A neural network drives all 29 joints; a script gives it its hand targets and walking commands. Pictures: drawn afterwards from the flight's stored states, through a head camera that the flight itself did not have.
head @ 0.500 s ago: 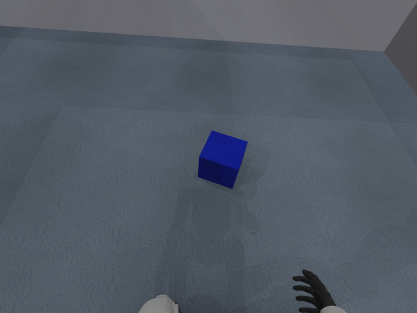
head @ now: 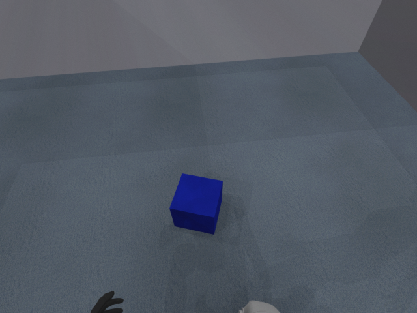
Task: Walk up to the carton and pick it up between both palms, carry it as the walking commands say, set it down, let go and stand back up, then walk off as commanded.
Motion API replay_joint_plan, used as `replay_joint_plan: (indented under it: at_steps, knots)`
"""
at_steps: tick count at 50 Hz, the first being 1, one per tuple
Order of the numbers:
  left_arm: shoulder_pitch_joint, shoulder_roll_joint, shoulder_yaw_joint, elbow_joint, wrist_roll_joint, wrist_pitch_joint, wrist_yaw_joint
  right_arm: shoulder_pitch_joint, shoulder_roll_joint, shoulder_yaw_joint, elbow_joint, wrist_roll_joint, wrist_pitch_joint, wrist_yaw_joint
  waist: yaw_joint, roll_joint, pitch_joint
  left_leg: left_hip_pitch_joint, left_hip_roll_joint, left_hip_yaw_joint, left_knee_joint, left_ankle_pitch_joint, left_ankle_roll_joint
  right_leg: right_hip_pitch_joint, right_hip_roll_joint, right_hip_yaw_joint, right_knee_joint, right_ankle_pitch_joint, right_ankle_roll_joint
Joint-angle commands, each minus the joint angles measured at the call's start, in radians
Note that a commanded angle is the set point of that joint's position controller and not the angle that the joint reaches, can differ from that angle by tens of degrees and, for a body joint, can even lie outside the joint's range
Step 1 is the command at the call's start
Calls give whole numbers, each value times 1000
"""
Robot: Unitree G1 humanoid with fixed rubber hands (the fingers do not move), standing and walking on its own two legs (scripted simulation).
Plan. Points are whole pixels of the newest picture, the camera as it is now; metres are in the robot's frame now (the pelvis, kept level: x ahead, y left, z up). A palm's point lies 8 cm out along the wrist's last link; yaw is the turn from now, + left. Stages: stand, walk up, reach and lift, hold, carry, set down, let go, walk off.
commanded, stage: walk up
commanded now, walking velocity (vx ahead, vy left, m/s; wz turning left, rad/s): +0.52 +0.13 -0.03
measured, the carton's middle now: (198, 204) +0.68 +0.03 -0.66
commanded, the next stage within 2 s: none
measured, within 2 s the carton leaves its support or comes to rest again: neither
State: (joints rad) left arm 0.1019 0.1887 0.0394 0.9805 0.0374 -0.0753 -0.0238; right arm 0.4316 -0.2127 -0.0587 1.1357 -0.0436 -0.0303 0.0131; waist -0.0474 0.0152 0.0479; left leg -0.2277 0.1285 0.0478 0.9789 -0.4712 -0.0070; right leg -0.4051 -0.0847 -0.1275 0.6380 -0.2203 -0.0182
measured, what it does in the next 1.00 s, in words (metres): walks ahead: left foot, then right foot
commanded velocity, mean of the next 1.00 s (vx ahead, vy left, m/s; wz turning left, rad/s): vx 0.26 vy -0.02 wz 0.00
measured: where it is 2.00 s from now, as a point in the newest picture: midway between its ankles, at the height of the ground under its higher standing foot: (209, 299)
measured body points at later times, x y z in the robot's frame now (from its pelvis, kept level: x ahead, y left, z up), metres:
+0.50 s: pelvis +0.21 +0.07 +0.00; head +0.25 +0.09 +0.45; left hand +0.08 +0.28 -0.15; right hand +0.36 -0.15 -0.13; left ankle +0.32 +0.17 -0.72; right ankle +0.08 -0.10 -0.69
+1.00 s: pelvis +0.28 +0.02 +0.01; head +0.30 +0.01 +0.46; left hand +0.36 +0.25 -0.14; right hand +0.22 -0.19 -0.15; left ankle +0.32 +0.17 -0.72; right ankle +0.32 -0.10 -0.72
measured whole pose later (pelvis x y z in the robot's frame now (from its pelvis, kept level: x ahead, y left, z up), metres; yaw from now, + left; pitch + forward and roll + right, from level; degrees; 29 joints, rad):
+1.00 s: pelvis +0.28 +0.02 +0.01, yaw -2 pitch -2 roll +1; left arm 0.17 0.17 0.02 1.07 0.01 0.00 0.02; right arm 0.37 -0.15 -0.02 1.10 -0.01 0.00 -0.01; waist -0.06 0.01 0.07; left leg -0.26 0.10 0.12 0.51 -0.23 -0.03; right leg -0.26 -0.06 -0.09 0.50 -0.22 0.01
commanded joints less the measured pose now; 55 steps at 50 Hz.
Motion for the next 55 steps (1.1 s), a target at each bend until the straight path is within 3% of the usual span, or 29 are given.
replay_joint_plan:
  at_steps: [1, 4, 6, 8, 9, 12, 15, 17, 19, 21, 22, 23, 24, 25, 26, 27, 29, 36, 39, 40, 42, 44, 46, 47, 48, 49, 50, 51, 55]
  knots:
    - [166, 186, 29, 19, -13, -3, 20, -41, -36, -23, -108, 0, -21, 4, 74, -116, 13, -405, 44, -64, 288, 192, 14, 239, -323, 467, -473, -228, -76]
    - [194, 105, 10, 56, -17, -15, 25, -22, -30, -24, -105, 10, 22, 18, 43, -184, 10, -312, 26, -48, 155, 289, 7, 224, -222, 256, -473, -99, -24]
    - [274, 123, 3, 68, -9, -25, 30, -93, -52, -24, -135, 7, 37, 15, 49, -109, 56, -320, 30, -33, 121, 307, -17, 220, -245, 243, -470, 79, -61]
    - [340, 106, -1, 110, -8, -28, 31, -136, -28, -18, -149, 8, 46, 20, 64, -151, 67, -349, 30, -41, 58, 332, -23, 248, -246, 186, -461, 210, -50]
    - [382, 106, -6, 97, -8, -32, 38, -160, -44, -23, -160, 12, 47, 18, 63, -104, 93, -385, 21, -18, 48, 349, -37, 258, -262, 187, -459, 324, -59]
    - [395, 102, 4, 98, -8, -28, 39, -282, -18, -10, -214, 9, 54, 33, 89, -183, 71, -403, 8, -3, -89, 380, -40, 302, -243, 149, -450, 309, -64]
    - [411, 134, 7, 118, -7, -16, 51, -373, -4, -4, -213, 22, 38, 30, 103, -118, 88, -384, -24, 17, -250, 377, -53, 348, -240, 145, -438, 329, -83]
    - [417, 132, 18, 122, -13, -14, 47, -402, -13, -3, -213, 24, 26, 33, 121, -160, 88, -328, -25, 43, -317, 380, -51, 375, -230, 104, -422, 395, -81]
    - [442, 111, 17, 144, -21, -3, 50, -412, -16, 13, -230, 27, 4, 31, 99, -296, 53, -147, -65, 84, -431, 353, -26, 314, -128, 22, -339, 326, -53]
    - [440, 64, 6, 168, -12, 6, 49, -205, -75, -14, -136, 17, -19, 12, 29, -100, -97, 170, -83, 121, -494, 419, -28, 212, -77, -11, -110, 223, -30]
    - [488, 46, 3, 174, -15, 4, 49, -67, -127, -31, -97, 14, -34, 1, -24, 16, -177, 330, 16, 25, -518, 463, -25, 117, -44, 3, 36, 22, -17]
    - [492, 5, -4, 153, -12, 13, 46, 58, -258, -60, -68, 1, -35, -11, -54, 310, -263, 414, 315, -363, -599, 574, 19, -42, 52, -1, 316, -376, 32]
    - [529, 69, 24, 144, -11, 41, 53, 72, -289, -56, -81, 35, -22, -37, -40, 191, -343, 432, 473, -595, -698, 585, 95, -93, 41, 123, 489, -398, 47]
    - [476, 97, 31, 143, 1, 57, 46, -33, -265, -42, -92, 51, -11, -37, 6, 124, -250, 260, 412, -544, -734, 545, 52, -64, 9, 195, 532, -310, 41]
    - [445, 67, 25, 140, -10, 64, 48, -85, -227, -28, -93, 36, -13, -38, 40, 159, -126, 151, 342, -451, -757, 553, 52, -79, 8, 185, 533, -234, 35]
    - [423, 49, 18, 147, -9, 75, 39, -159, -135, -10, -108, 33, -11, -37, 52, 73, -58, 61, 264, -312, -759, 416, 25, -65, -26, 194, 472, -161, 33]
    - [445, 12, 19, 166, -1, 92, 30, -206, -67, 2, -103, 33, -15, -35, 82, 153, -37, -20, 185, -183, -800, 287, 11, -12, -19, 156, 470, -67, 42]
    - [258, 34, 20, 107, 11, 114, 14, -100, -75, 5, -90, 29, -37, -32, 58, 122, 58, -102, 189, -104, -835, 198, 62, -72, -21, 116, 379, 74, 66]
    - [210, 24, 5, 97, -9, 114, 11, -44, -90, 1, -92, 21, -35, -22, 50, 206, 64, -127, 165, -85, -861, 87, 80, -40, -32, 84, 219, 49, 70]
    - [174, 17, 3, 83, -5, 108, 17, -25, -58, 9, -86, 23, -41, -25, 26, 128, 35, -70, 148, -91, -847, 136, 85, -7, -5, 85, 157, 32, 68]
    - [135, 12, -17, 84, -40, 103, 25, -55, -79, 18, -109, 13, -29, -26, 19, 228, 14, 4, 112, -45, -765, 376, 112, 55, 11, 76, 7, -8, 59]
    - [165, 37, -15, 85, -48, 78, 41, 3, -83, 21, -75, 34, -11, -32, 24, 167, -56, 119, 113, 17, -638, 751, 122, 103, 49, 23, -98, 34, 50]
    - [188, 48, -10, 95, -40, 78, 52, -33, -67, 13, -88, 36, 3, -28, 40, 87, -76, -15, 99, -27, -618, 465, 93, 236, 44, -7, -196, 82, 50]
    - [220, 103, -1, 96, -27, 69, 57, -28, -74, 13, -83, 36, 12, -32, 47, 67, -49, -92, 88, -72, -595, 404, 58, 325, -17, 62, -239, 139, 43]
    - [246, 94, 0, 97, -13, 61, 59, -18, -5, 25, -92, 28, 24, -31, 36, -115, -55, -124, 32, -14, -487, 197, 22, 344, -140, 185, -299, 191, 34]
    - [155, 157, 9, 50, -30, 68, 53, 15, 16, 36, -90, 46, 27, -34, 15, -200, -47, -117, -34, 26, -483, 124, -26, 256, -221, 239, -321, 155, -33]
    - [98, 142, 5, 49, -34, 76, 51, -3, -2, 35, -63, 40, 39, -38, 8, -158, -26, -80, -60, 63, -463, 149, -29, 200, -190, 260, -388, -19, -63]
    - [87, 147, 8, 54, -40, 72, 50, 3, -19, 29, -44, 35, 49, -36, 16, -226, 45, -60, -54, 46, -421, 135, -33, 101, -191, 264, -448, -177, -48]
    - [101, 89, 0, 65, -45, 68, 59, 35, 9, 29, -24, 34, 49, -35, 11, -233, 43, -26, -61, 20, -416, 169, -28, 130, -140, 236, -463, -201, -45]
